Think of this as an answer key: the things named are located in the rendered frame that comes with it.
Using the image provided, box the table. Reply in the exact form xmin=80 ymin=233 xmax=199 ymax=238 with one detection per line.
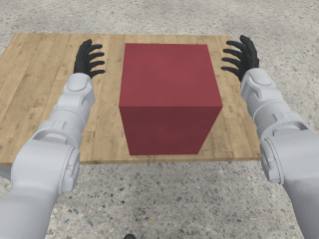
xmin=0 ymin=33 xmax=261 ymax=181

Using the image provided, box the robot left forearm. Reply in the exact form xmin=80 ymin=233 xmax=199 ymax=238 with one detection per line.
xmin=10 ymin=73 xmax=96 ymax=185

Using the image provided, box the robot left hand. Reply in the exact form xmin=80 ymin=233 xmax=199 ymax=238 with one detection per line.
xmin=73 ymin=39 xmax=105 ymax=79

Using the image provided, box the robot left upper arm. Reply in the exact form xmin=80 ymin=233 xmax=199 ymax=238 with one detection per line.
xmin=0 ymin=139 xmax=81 ymax=239

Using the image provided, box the robot right forearm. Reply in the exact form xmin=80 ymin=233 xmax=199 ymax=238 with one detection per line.
xmin=240 ymin=68 xmax=319 ymax=142

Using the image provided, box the robot right hand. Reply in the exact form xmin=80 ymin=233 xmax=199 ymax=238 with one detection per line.
xmin=221 ymin=35 xmax=259 ymax=82

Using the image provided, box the robot right upper arm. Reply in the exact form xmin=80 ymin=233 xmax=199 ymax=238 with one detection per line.
xmin=259 ymin=129 xmax=319 ymax=239

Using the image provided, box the carton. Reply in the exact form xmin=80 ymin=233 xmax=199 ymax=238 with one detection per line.
xmin=119 ymin=43 xmax=223 ymax=155

